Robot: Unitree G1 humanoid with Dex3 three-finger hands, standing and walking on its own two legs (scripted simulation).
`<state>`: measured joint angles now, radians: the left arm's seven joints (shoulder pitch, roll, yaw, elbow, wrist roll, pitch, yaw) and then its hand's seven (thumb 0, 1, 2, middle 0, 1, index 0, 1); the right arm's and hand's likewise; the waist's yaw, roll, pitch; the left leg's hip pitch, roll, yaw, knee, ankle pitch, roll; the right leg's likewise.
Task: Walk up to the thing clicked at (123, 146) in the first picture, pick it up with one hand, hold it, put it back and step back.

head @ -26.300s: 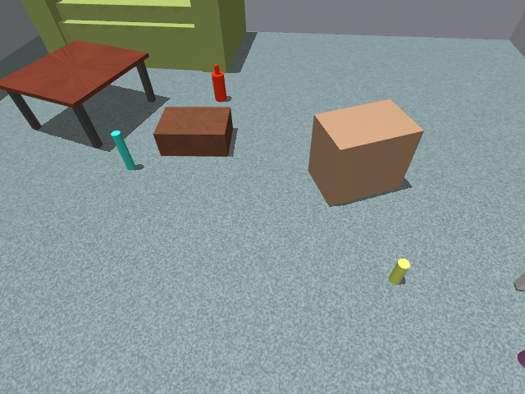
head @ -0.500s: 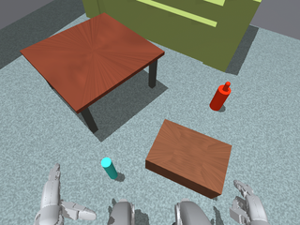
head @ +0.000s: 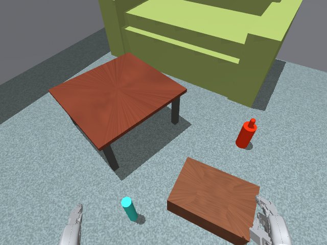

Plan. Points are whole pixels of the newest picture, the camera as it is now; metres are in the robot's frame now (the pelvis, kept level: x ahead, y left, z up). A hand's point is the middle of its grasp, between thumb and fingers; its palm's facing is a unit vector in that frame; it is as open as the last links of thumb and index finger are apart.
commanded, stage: home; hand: left
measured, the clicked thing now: (130, 210) +0.39 +0.21 -0.59
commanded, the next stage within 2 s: stand in 1.52 s
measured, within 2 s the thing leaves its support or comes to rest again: neither
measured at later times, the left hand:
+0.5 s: hand out of the picture +0.16 +0.17 -0.05, palm faces +0.09 -0.95 -0.29, open 17.6 cm
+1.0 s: hand out of the picture +0.16 +0.17 -0.05, palm faces +0.10 -0.95 -0.28, open 17.6 cm
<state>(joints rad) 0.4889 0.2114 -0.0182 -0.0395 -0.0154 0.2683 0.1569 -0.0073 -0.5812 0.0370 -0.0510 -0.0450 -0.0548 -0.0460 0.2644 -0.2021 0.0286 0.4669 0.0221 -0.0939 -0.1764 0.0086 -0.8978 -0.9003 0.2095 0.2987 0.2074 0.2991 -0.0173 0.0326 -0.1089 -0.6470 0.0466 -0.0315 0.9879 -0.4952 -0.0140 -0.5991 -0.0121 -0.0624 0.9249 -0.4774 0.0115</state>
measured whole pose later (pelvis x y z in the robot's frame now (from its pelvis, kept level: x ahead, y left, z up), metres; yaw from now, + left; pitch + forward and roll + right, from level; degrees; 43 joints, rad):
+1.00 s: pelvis -0.01 -0.01 +0.00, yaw +0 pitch +7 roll -2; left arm 0.46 0.20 -0.02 0.00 -0.01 0.27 0.14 -0.01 -0.57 0.05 -0.05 -0.05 -0.06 -0.05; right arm 0.27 -0.21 0.02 0.51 0.02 -0.13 -0.18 0.01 -0.90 -0.90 0.21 0.30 0.21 0.30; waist -0.02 0.03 -0.09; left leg -0.62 0.05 -0.03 0.95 -0.47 -0.03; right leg -0.58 -0.01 -0.06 0.91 -0.46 0.00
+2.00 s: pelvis -0.01 +0.00 +0.01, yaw +0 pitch +3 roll -1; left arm 0.27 0.27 -0.02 0.41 0.06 0.08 0.05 0.00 0.28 0.74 -0.19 -0.28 -0.20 -0.28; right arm 0.18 -0.25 0.01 0.73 -0.07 -0.05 -0.06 0.01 -0.90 -0.90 0.21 0.30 0.21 0.30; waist 0.01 -0.01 -0.01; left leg -0.49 0.02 -0.01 0.87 -0.44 -0.01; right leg -0.46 -0.04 -0.04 0.85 -0.44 0.01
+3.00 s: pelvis -0.02 +0.00 +0.06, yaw +1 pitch -4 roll +0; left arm 0.15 0.32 0.00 1.16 0.02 -0.01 0.01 0.01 0.90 0.90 -0.20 -0.30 -0.20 -0.30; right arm 0.15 -0.33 -0.01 1.15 -0.02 0.00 -0.01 0.00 -0.90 -0.90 0.21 0.30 0.20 0.30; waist 0.01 0.01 0.05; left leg -0.13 0.01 -0.01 0.36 -0.16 -0.01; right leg -0.11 -0.03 -0.05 0.36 -0.18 0.01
